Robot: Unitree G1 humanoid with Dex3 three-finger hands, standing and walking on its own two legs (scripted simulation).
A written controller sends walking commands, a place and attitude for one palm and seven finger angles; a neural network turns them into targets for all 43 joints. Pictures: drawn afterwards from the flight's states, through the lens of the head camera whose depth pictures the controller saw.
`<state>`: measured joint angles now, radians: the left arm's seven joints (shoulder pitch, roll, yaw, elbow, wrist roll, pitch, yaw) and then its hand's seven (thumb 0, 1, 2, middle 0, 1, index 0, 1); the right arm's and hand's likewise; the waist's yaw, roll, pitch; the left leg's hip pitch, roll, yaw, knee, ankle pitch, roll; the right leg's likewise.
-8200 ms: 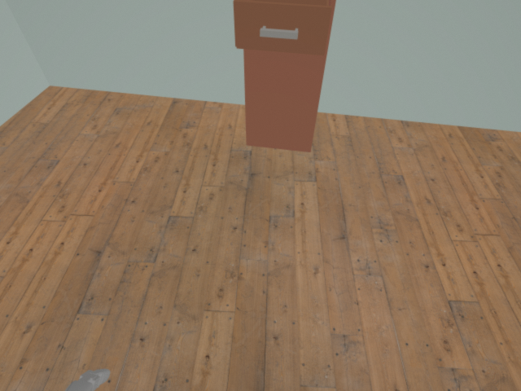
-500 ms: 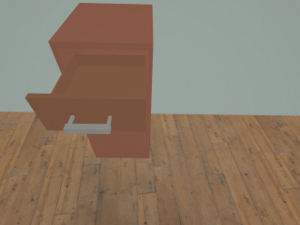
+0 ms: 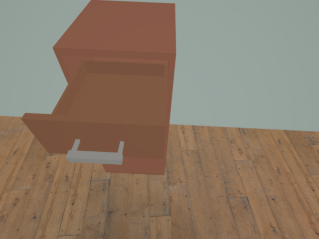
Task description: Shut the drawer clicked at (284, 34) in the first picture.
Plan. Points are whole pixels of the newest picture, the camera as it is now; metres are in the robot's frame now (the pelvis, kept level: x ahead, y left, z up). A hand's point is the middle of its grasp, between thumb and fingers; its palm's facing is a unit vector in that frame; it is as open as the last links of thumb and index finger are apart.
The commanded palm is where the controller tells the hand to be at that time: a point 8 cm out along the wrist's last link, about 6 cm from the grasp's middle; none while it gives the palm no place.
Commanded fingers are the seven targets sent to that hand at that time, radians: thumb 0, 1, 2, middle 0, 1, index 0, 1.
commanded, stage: come to a stop and stand still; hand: left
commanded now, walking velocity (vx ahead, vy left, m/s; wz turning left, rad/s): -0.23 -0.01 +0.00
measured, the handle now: (97, 150) +0.32 +0.19 +0.03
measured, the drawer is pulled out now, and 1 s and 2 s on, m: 0.28 0.28 0.28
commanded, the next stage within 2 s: look again from close up in 1.14 s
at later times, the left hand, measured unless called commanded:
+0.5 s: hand out of the picture +0.04 +0.18 -0.16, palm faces +0.00 -0.97 -0.23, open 7.4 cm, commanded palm none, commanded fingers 0.00 0.90 0.90 -0.20 -0.30 -0.20 -0.30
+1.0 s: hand out of the picture -0.01 +0.16 -0.17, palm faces +0.02 -0.99 -0.16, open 7.4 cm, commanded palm none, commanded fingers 0.00 0.90 0.90 -0.20 -0.30 -0.20 -0.30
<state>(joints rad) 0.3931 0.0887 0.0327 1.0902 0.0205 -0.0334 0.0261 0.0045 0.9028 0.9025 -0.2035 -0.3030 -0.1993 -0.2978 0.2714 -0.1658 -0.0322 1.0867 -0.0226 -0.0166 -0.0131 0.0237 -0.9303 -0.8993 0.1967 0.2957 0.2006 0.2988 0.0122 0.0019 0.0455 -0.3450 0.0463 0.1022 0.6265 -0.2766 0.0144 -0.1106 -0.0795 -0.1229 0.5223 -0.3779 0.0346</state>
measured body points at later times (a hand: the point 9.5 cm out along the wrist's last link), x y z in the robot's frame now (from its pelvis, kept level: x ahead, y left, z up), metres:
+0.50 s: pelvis -0.02 -0.01 +0.00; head -0.02 -0.02 +0.45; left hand +0.04 +0.23 -0.14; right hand +0.01 -0.24 -0.16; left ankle +0.06 +0.11 -0.73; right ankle -0.04 -0.12 -0.73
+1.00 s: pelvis +0.02 +0.01 +0.01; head +0.04 +0.01 +0.46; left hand -0.01 +0.21 -0.15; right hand -0.02 -0.18 -0.15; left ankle +0.06 +0.11 -0.73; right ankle -0.04 -0.12 -0.73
